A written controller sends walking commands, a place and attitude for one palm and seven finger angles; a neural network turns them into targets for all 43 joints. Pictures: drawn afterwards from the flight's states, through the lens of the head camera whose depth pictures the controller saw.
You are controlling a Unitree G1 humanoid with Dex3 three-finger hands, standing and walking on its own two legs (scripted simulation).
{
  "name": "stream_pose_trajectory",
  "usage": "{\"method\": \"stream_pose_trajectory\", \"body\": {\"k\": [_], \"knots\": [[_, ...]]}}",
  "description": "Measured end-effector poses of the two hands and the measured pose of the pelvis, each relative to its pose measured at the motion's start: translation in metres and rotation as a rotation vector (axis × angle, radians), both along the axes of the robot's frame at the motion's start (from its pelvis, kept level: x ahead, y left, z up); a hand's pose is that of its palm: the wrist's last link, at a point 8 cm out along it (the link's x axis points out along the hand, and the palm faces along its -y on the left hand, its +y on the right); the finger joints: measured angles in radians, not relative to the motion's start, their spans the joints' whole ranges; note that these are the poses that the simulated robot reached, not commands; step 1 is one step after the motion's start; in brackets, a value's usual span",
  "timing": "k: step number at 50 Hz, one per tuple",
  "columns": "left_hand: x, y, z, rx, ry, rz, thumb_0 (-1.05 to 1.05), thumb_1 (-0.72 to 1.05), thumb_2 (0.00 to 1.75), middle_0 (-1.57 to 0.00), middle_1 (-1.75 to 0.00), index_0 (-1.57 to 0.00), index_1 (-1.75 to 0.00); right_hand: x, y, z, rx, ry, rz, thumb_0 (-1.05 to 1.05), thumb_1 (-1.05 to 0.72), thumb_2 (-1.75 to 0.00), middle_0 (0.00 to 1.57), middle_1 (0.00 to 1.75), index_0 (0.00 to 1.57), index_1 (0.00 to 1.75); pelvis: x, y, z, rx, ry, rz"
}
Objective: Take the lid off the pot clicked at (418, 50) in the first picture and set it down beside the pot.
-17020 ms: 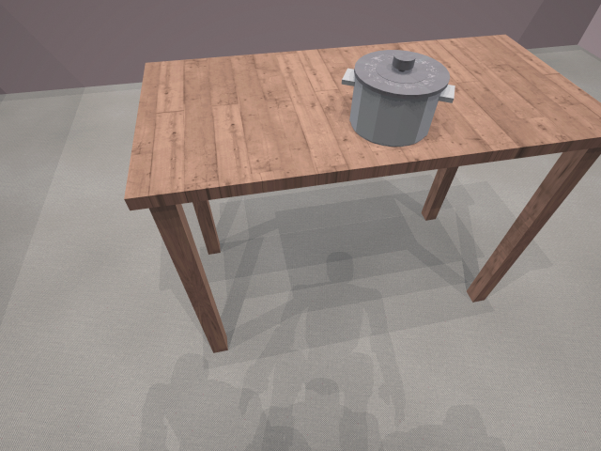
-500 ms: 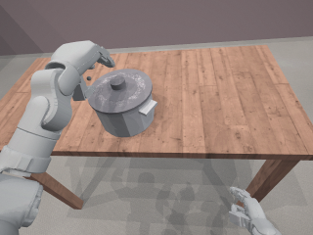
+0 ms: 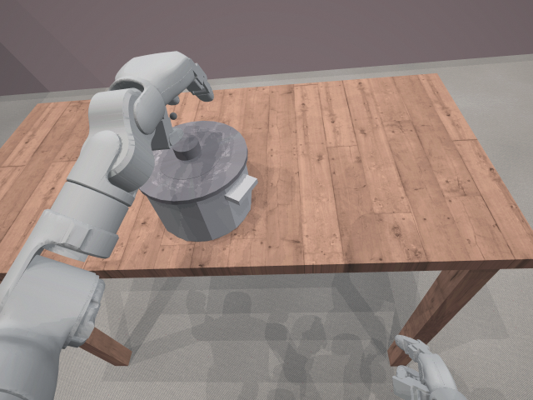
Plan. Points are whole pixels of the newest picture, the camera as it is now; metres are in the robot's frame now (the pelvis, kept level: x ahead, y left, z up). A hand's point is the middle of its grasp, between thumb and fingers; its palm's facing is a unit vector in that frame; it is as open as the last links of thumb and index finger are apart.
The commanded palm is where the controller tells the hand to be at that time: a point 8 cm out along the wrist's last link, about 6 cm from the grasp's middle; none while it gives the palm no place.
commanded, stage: move the open hand above the knob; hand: left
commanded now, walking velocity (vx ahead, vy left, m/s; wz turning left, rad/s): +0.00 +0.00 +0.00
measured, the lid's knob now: (186, 147) +0.45 +0.14 +0.15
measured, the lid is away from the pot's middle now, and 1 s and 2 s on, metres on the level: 0.00 0.00 0.00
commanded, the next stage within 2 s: lower the open fingers around the knob in 1.42 s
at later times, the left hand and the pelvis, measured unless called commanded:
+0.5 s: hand (171, 123) +0.42 +0.13 +0.22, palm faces -0.09 -0.07 -0.99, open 9.9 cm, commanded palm +0.39 +0.15 +0.28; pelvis +0.00 +0.00 +0.00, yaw +1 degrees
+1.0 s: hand (176, 120) +0.43 +0.13 +0.22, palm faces -0.11 -0.07 -0.99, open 9.9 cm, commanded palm +0.39 +0.15 +0.28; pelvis +0.00 -0.01 +0.00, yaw +0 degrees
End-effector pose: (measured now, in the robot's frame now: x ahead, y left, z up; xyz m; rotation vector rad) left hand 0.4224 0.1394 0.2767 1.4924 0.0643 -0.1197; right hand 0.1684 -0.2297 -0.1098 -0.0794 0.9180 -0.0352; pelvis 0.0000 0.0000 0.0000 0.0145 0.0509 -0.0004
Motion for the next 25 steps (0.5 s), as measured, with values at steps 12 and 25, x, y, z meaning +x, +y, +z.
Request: {"method": "stream_pose_trajectory", "body": {"k": [12, 25], "knots": [[-0.004, 0.004, -0.003, -0.002, -0.009, 0.001, 0.0, -0.35, 1.61, -0.88, -0.08, -0.89, -0.09, 0.011, 0.003, 0.001, 0.0, 0.0, 0.02, 0.01, -0.9, -0.9, 0.2, 0.3, 0.19, 0.3, 0.003, 0.0, 0.0, -0.001, 0.005, 0.006], [-0.015, 0.0, -0.002, -0.001, -0.027, -0.005, 0.0, -0.35, 1.61, -0.88, -0.08, -0.89, -0.09, 0.034, 0.017, 0.009, 0.026, -0.051, 0.065, 0.01, -0.9, -0.9, 0.2, 0.3, 0.19, 0.3, 0.0, -0.002, -0.001, 0.0, 0.0, 0.012]]}}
